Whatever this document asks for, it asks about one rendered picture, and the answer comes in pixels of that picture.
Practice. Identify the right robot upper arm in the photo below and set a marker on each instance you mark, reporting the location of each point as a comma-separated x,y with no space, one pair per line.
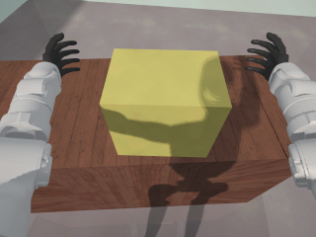
302,163

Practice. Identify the left robot forearm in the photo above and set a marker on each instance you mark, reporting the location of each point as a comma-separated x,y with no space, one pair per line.
32,105

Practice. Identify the robot right hand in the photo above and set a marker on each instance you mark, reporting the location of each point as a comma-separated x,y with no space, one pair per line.
275,55

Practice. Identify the carton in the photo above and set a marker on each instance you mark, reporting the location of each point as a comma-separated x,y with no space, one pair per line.
165,102

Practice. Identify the left robot upper arm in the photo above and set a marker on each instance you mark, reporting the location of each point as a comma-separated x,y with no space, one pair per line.
25,165

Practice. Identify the right robot forearm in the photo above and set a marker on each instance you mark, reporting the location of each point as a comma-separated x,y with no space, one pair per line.
296,96

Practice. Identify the robot left hand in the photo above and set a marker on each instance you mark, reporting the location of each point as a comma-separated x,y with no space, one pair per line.
53,54

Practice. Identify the pedestal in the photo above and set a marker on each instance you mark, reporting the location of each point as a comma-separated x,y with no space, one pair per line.
248,157

